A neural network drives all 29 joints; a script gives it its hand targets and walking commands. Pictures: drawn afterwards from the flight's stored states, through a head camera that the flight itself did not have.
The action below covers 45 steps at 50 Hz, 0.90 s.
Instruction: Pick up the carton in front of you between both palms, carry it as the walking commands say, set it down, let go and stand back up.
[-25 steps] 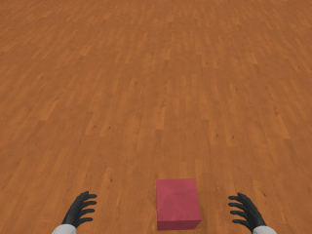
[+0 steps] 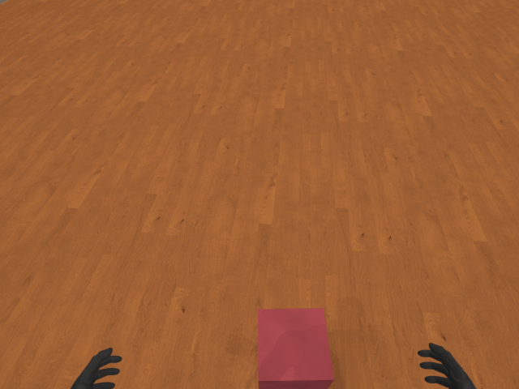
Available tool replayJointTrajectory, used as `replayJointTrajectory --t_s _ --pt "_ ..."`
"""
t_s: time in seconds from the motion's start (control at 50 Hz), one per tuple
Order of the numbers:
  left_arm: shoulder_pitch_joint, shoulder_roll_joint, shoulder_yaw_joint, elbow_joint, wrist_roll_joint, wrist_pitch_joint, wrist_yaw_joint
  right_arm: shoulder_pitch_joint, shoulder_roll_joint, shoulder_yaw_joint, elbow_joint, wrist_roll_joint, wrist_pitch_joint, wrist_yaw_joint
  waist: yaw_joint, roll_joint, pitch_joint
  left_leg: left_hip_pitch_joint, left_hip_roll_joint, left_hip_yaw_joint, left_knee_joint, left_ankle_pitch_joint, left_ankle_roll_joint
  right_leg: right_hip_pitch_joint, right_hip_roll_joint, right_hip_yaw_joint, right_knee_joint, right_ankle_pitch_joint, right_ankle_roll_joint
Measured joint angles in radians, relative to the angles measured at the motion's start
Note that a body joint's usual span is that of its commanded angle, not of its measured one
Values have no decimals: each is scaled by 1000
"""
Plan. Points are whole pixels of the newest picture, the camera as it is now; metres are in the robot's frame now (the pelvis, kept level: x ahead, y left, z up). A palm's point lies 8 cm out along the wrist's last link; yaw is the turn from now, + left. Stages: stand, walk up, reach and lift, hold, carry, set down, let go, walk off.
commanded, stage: stand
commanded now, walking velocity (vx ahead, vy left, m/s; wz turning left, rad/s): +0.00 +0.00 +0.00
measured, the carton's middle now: (290, 353) +0.34 -0.07 -0.64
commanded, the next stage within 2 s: none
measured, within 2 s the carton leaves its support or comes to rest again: neither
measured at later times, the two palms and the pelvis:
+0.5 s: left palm out of the picture +0.11 +0.29 -0.09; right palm out of the picture +0.11 -0.30 -0.09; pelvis +0.00 -0.01 +0.01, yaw +1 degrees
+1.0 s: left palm out of the picture +0.07 +0.30 -0.09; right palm out of the picture +0.08 -0.31 -0.09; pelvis -0.02 -0.01 +0.01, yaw +1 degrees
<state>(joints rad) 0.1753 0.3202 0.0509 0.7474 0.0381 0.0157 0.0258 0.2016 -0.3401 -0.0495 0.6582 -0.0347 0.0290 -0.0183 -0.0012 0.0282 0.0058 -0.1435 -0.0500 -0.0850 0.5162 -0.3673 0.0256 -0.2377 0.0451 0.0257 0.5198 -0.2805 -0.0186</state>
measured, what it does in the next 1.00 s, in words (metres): stands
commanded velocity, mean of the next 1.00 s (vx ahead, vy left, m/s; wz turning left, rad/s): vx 0.00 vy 0.00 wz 0.00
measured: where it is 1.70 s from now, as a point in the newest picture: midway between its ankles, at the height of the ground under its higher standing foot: outside the picture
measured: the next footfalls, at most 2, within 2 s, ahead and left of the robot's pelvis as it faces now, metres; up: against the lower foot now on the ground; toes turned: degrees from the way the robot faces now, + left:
none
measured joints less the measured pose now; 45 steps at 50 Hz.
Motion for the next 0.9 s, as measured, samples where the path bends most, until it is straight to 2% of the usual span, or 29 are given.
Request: replayJointTrajectory --t_s 0.44,0.9 --pt "-46 17 -17 152 -11 -22 -1 -7 -22 36 142 9 -28 -11 5 -7 8 63 7 -16 -83 42 -9 63 1 -13 -74 33 -10" --pt "-58 40 -21 259 -17 -25 -11 -22 -42 49 249 12 -40 -8 11 -11 12 87 8 -14 -147 97 -10 88 -2 -9 -140 89 -9"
